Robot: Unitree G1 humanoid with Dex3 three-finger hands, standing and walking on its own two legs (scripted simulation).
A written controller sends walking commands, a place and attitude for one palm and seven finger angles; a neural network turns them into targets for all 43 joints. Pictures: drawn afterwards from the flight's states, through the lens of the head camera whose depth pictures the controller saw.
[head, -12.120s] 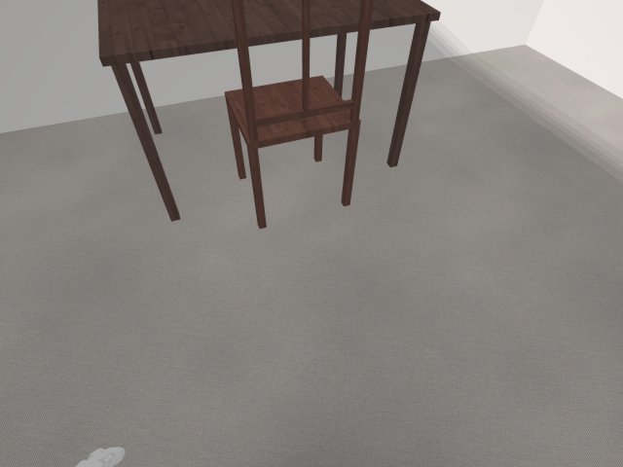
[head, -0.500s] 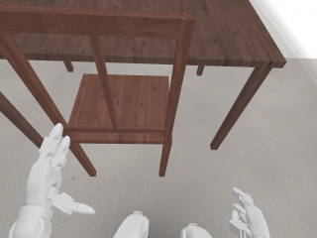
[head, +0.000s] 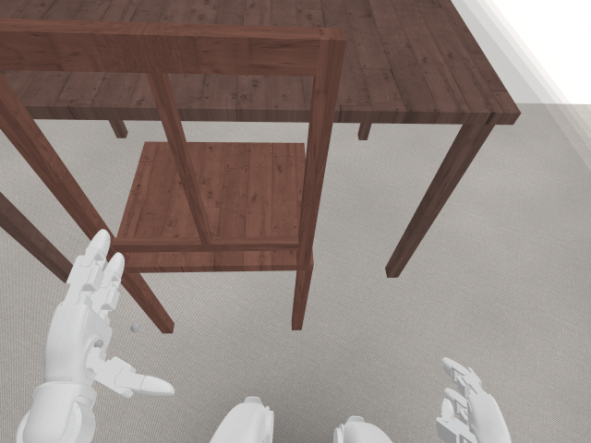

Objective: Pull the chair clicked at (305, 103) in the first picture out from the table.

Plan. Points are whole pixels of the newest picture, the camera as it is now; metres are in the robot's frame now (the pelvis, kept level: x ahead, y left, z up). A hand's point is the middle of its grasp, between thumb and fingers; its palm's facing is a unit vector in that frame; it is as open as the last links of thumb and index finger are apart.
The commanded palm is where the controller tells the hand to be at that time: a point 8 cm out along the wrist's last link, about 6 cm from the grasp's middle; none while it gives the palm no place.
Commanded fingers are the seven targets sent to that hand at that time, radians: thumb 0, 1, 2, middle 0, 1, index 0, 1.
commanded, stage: raise the hand toward the chair's back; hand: left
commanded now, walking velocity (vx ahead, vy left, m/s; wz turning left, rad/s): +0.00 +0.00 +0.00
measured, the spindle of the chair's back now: (188, 177) +0.48 +0.20 +0.04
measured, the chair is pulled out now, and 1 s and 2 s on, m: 0.00 0.00 0.00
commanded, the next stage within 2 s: aim the fingers beside a spindle in 0.04 s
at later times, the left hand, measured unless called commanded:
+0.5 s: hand (156, 308) +0.27 +0.20 +0.03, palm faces +0.09 -1.00 -0.02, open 16.9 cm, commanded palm +0.25 +0.25 +0.04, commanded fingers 0.00 -0.50 0.30 -0.06 -0.08 -0.06 -0.08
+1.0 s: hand (177, 294) +0.30 +0.18 +0.01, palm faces +0.09 -1.00 -0.02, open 16.9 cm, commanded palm +0.28 +0.23 +0.02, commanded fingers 0.00 -0.50 0.30 -0.06 -0.08 -0.06 -0.08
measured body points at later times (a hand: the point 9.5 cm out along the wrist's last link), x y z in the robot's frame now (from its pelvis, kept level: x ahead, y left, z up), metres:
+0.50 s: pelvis +0.00 -0.01 -0.01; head +0.08 +0.00 +0.44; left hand +0.26 +0.25 +0.03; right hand +0.17 -0.26 -0.09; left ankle +0.04 +0.07 -0.65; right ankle +0.01 -0.12 -0.65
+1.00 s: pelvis +0.00 -0.01 -0.02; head +0.10 +0.00 +0.42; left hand +0.29 +0.24 +0.02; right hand +0.17 -0.26 -0.11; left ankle +0.04 +0.07 -0.65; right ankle +0.01 -0.12 -0.65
